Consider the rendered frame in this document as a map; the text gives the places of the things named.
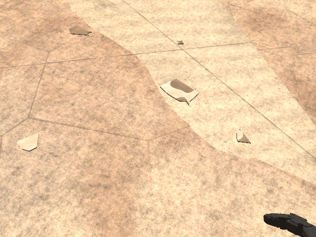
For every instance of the robot right hand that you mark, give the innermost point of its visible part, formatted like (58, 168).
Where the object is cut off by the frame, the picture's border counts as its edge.
(292, 223)

